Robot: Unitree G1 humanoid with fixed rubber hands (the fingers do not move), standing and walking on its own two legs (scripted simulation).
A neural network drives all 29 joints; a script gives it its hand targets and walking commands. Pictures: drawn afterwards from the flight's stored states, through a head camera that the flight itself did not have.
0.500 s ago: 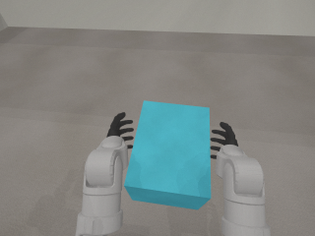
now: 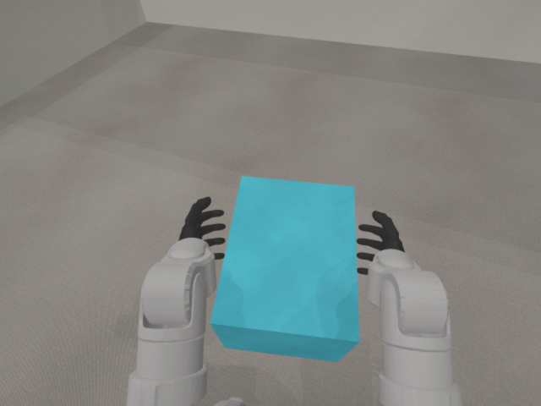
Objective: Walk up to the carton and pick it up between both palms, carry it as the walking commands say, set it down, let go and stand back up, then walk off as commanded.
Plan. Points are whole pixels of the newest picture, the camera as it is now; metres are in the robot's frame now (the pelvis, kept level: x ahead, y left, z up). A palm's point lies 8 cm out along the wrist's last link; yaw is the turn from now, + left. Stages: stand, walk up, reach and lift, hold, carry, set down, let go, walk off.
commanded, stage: carry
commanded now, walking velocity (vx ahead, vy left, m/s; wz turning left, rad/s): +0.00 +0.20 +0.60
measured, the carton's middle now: (288, 267) +0.34 -0.01 +0.00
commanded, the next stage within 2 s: none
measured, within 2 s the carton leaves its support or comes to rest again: neither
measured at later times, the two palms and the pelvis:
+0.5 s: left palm (72, 294) +0.25 +0.26 +0.11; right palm (276, 266) +0.29 +0.00 +0.10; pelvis -0.03 +0.09 -0.01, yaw +9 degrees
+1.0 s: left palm (102, 293) +0.25 +0.22 +0.12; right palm (316, 287) +0.26 -0.04 +0.11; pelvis -0.05 +0.08 +0.00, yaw +3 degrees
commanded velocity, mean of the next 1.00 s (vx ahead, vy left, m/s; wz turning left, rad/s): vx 0.00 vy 0.00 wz -0.32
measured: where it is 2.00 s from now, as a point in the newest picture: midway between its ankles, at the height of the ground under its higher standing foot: outside the picture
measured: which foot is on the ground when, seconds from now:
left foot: up 0.00-0.16, down 0.18-0.84, up 0.86-1.00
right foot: down 0.00-0.16, up 0.18-0.50, down 0.52-1.00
